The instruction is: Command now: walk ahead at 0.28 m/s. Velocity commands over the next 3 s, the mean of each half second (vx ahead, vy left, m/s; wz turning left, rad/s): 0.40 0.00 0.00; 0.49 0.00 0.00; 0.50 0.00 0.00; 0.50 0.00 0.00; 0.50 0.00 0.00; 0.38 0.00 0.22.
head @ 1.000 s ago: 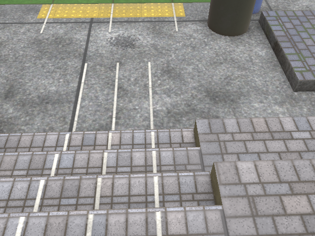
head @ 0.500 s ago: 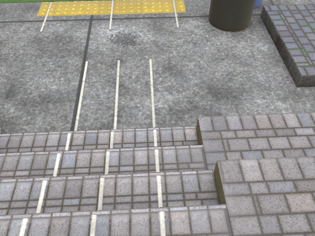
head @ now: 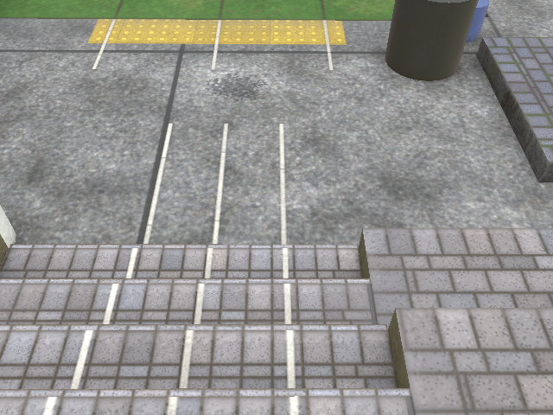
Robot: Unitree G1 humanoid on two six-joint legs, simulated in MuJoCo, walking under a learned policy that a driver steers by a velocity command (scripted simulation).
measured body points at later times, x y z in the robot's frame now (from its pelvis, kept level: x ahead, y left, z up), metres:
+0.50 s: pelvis +0.22 +0.00 -0.12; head +0.23 -0.01 +0.33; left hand +0.39 +0.21 -0.23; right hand +0.06 -0.16 -0.26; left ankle -0.01 +0.11 -0.70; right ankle +0.29 -0.09 -0.87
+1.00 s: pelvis +0.52 +0.05 -0.29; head +0.52 +0.07 +0.16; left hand +0.40 +0.24 -0.44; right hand +0.63 -0.18 -0.42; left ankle +0.57 +0.13 -1.03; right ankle +0.34 -0.10 -0.79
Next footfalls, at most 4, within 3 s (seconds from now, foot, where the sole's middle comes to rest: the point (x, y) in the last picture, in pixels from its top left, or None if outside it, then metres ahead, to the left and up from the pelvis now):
0.48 right None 0.32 -0.10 -0.91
0.92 left None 0.61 0.14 -1.06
1.48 right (312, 354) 0.91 -0.07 -1.21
1.96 left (248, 302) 1.21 0.17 -1.36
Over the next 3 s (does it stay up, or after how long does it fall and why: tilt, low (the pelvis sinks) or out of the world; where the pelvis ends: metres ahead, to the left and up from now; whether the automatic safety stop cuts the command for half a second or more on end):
stays up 1.68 0.07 -0.84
